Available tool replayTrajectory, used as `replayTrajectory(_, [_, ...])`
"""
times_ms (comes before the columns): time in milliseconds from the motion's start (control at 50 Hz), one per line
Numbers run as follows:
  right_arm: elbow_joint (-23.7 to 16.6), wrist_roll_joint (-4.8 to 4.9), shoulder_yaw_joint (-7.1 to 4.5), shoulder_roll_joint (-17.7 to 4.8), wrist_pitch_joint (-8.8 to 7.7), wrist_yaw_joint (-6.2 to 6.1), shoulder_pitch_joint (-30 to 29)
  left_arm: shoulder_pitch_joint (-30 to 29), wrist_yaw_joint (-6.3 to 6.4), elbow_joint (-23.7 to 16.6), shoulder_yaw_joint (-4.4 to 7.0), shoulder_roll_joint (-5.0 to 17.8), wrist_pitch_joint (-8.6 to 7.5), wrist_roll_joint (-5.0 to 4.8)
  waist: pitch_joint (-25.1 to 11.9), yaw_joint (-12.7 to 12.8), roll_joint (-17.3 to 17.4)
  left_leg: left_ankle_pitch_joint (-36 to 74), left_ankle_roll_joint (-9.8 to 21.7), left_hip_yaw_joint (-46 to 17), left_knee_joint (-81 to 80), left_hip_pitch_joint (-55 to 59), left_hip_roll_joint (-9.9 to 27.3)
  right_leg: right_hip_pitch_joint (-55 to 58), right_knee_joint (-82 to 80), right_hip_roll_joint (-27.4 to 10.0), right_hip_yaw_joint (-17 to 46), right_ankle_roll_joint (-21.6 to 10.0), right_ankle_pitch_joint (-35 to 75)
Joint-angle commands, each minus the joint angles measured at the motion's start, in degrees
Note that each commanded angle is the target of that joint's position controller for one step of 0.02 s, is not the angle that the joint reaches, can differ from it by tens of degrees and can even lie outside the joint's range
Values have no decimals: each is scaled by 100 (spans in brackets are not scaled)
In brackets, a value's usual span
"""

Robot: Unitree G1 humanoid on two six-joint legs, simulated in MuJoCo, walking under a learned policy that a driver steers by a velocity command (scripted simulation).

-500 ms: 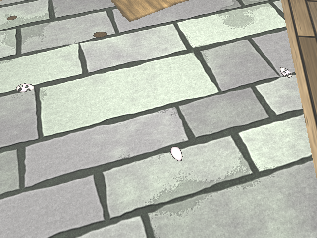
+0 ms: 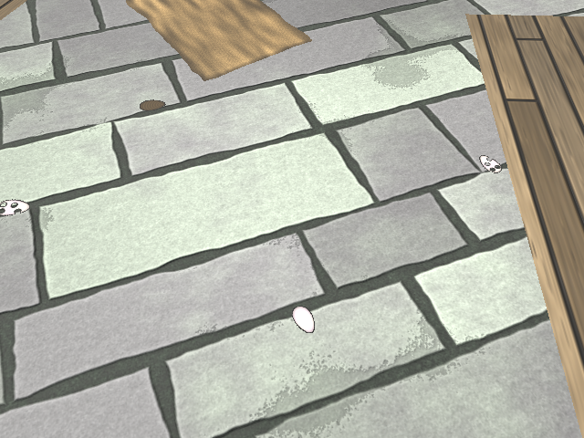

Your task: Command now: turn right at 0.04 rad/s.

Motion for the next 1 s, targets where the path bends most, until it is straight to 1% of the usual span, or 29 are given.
replayTrajectory(20, [-230,13,-162,-652,-29,-66,-16,-100,31,-310,122,608,-156,-10,-205,-60,-373,898,134,-41,-271,243,116,-142,-639,-378,405,-227,1068])
replayTrajectory(220, [230,38,-187,-632,12,-137,103,37,71,-23,78,493,-206,-35,-122,-29,-150,911,20,-35,-370,290,99,-44,-674,-325,359,-257,1047])
replayTrajectory(400, [658,52,-197,-617,41,-206,269,111,88,365,67,420,-218,-54,-43,-35,-125,893,11,-23,-461,308,87,14,-741,-250,252,-238,1045])
replayTrajectory(560, [966,61,-184,-556,55,-244,415,191,117,749,50,397,-212,-73,43,-33,-113,861,33,5,-538,303,61,33,-798,-194,168,-207,1003])
replayTrajectory(760, [1222,66,-149,-442,69,-267,586,311,147,1182,11,356,-196,-93,120,-17,-78,823,58,45,-602,294,20,29,-845,-146,89,-175,952])
replayTrajectory(1000, [1377,72,-91,-312,73,-270,792,476,167,1558,-48,276,-172,-106,189,13,-59,772,91,73,-634,237,-22,10,-856,-110,18,-138,899])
